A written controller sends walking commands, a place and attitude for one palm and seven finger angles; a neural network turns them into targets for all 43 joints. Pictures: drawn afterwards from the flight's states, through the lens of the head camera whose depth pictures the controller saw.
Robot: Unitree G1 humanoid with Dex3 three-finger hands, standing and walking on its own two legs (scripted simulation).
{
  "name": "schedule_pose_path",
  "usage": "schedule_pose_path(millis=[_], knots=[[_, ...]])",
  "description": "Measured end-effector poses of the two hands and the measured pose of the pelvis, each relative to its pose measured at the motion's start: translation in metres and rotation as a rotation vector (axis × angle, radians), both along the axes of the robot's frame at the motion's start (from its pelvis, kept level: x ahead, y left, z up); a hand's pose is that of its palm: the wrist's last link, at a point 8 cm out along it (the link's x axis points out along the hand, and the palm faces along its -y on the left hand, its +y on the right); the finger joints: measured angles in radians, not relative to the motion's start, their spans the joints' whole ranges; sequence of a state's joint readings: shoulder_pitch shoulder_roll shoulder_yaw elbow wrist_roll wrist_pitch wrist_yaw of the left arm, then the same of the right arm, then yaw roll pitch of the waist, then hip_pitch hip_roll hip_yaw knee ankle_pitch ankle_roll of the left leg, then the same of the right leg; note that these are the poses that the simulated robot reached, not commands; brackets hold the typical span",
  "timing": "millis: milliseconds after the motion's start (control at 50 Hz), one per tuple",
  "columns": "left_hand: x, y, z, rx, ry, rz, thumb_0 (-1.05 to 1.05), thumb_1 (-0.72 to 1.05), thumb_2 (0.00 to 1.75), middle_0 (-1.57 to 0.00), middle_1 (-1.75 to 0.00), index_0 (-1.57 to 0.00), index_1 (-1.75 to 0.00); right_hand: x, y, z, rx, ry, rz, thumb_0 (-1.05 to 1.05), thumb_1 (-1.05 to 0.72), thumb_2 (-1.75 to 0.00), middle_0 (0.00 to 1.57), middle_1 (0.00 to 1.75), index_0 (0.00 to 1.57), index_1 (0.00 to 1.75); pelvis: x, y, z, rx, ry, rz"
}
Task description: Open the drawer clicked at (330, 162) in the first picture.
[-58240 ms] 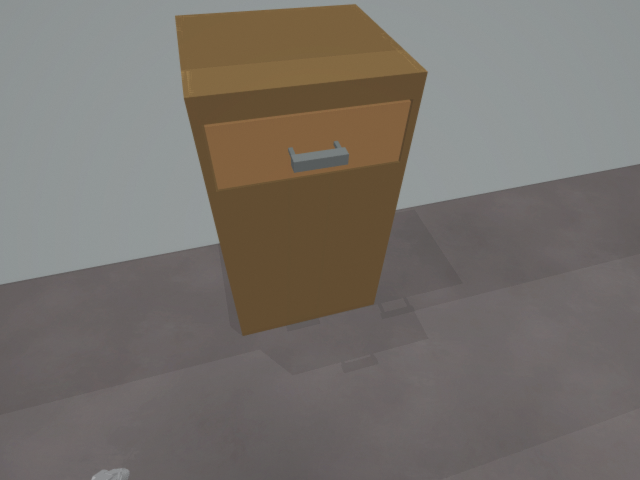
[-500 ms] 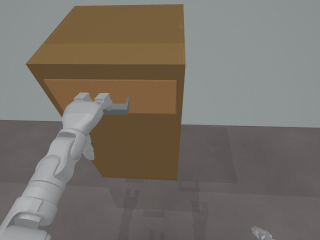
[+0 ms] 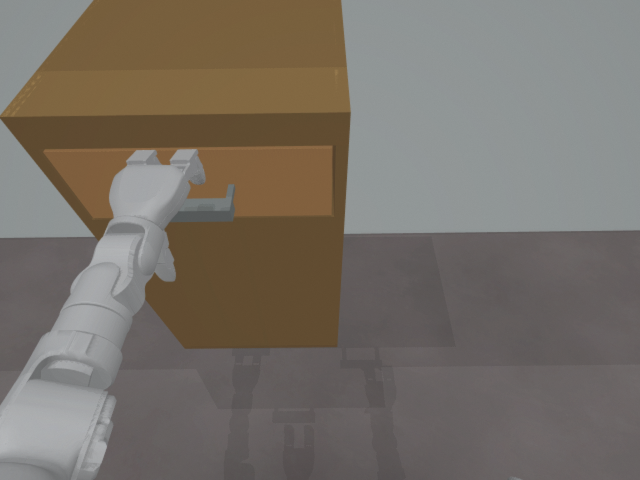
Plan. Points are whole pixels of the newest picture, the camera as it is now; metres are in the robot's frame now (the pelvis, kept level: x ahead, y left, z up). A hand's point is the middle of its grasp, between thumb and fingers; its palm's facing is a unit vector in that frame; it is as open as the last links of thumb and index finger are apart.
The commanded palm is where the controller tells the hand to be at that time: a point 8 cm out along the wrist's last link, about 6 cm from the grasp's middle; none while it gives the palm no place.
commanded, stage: move the hooked fingers above the handle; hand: left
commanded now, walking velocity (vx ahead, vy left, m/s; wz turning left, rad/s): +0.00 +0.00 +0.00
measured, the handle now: (197, 200) +0.53 +0.22 +0.00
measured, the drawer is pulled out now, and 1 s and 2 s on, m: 0.00 0.00 0.00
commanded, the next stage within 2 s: none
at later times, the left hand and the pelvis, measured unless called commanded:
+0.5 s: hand (185, 194) +0.49 +0.21 +0.06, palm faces +0.01 -0.01 -1.00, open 13.7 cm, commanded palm +0.46 +0.23 +0.11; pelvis +0.00 +0.00 -0.01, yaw -2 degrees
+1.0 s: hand (168, 203) +0.48 +0.24 +0.05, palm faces -0.03 -0.01 -1.00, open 13.8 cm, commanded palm +0.46 +0.22 +0.11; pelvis +0.00 +0.01 -0.01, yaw -1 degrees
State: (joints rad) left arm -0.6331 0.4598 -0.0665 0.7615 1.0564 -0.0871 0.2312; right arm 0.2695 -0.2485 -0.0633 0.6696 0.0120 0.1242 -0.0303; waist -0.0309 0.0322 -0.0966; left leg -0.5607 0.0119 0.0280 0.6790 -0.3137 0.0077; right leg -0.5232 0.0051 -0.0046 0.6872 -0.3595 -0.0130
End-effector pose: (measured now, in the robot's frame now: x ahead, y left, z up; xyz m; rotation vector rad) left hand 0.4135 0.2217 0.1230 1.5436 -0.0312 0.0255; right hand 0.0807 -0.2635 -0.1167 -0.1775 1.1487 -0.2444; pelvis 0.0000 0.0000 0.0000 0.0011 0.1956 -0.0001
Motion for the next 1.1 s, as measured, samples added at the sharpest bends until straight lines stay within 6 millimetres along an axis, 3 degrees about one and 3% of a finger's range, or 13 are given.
schedule_pose_path(millis=[140, 220, 340, 420, 520, 680, 780, 880, 1020, 1100], knots=[[0.013, 0.013, -0.012, 0.044, 0.108, 0.111, 0.0, -0.48, 0.3, -0.31, -1.2, -0.31, -1.2, -0.027, -0.001, -0.006, 0.015, 0.074, -0.034, 0.01, -0.9, -0.9, 0.2, 0.3, 0.2, 0.3, 0.0, 0.0, 0.0, -0.003, 0.021, 0.002], [0.02, -0.002, -0.016, 0.008, 0.147, 0.034, 0.0, -0.48, 0.3, -0.31, -1.2, -0.31, -1.2, -0.041, -0.004, -0.004, -0.009, 0.107, -0.056, 0.01, -0.9, -0.9, 0.2, 0.3, 0.2, 0.3, 0.001, 0.0, 0.0, -0.005, 0.024, 0.005], [0.04, -0.023, -0.011, -0.012, 0.06, -0.065, 0.0, -0.48, 0.3, -0.32, -1.2, -0.32, -1.2, -0.059, -0.009, -0.002, -0.039, 0.132, -0.089, 0.01, -0.9, -0.9, 0.2, 0.3, 0.2, 0.3, 0.0, 0.001, -0.004, -0.009, 0.054, 0.0], [0.054, -0.011, -0.012, -0.005, 0.019, 0.019, 0.0, -0.48, 0.3, -0.32, -1.2, -0.32, -1.2, -0.07, -0.009, -0.004, -0.036, 0.154, -0.11, 0.01, -0.9, -0.9, 0.2, 0.3, 0.2, 0.3, -0.001, 0.002, -0.007, -0.008, 0.083, -0.017], [0.054, -0.006, -0.014, 0.017, 0.048, 0.063, 0.0, -0.48, 0.3, -0.33, -1.22, -0.33, -1.23, -0.08, -0.003, -0.007, -0.012, 0.186, -0.127, 0.01, -0.9, -0.9, 0.2, 0.3, 0.2, 0.3, 0.001, 0.004, -0.006, -0.008, 0.094, -0.029], [0.041, 0.018, -0.028, 0.017, 0.163, 0.083, 0.0, -0.48, 0.3, -0.32, -1.21, -0.32, -1.22, -0.077, 0.001, 0.0, -0.026, 0.171, -0.135, 0.01, -0.9, -0.9, 0.2, 0.3, 0.2, 0.3, 0.003, 0.005, -0.002, -0.013, 0.072, -0.023], [0.037, 0.009, -0.019, -0.004, 0.088, -0.03, 0.0, -0.48, 0.3, -0.32, -1.2, -0.32, -1.21, -0.067, -0.001, 0.001, -0.05, 0.167, -0.098, 0.01, -0.9, -0.9, 0.2, 0.3, 0.2, 0.3, 0.004, 0.009, -0.004, -0.021, 0.069, -0.005], [0.042, 0.006, -0.015, -0.016, 0.024, -0.007, 0.0, -0.48, 0.3, -0.32, -1.2, -0.32, -1.2, -0.054, 0.0, -0.001, -0.043, 0.139, -0.076, 0.01, -0.9, -0.9, 0.2, 0.3, 0.2, 0.3, 0.003, 0.012, -0.007, -0.022, 0.077, -0.002], [0.045, 0.014, -0.021, 0.02, 0.076, 0.092, 0.0, -0.48, 0.3, -0.31, -1.2, -0.31, -1.2, -0.047, 0.007, -0.004, -0.008, 0.112, -0.078, 0.01, -0.9, -0.9, 0.2, 0.3, 0.2, 0.3, 0.003, 0.013, -0.006, -0.019, 0.083, -0.012], [0.043, 0.004, -0.021, 0.012, 0.11, 0.052, 0.0, -0.48, 0.3, -0.31, -1.2, -0.31, -1.2, -0.048, 0.011, -0.005, -0.001, 0.12, -0.079, 0.01, -0.9, -0.9, 0.2, 0.3, 0.2, 0.3, 0.005, 0.013, -0.005, -0.019, 0.071, -0.008]])
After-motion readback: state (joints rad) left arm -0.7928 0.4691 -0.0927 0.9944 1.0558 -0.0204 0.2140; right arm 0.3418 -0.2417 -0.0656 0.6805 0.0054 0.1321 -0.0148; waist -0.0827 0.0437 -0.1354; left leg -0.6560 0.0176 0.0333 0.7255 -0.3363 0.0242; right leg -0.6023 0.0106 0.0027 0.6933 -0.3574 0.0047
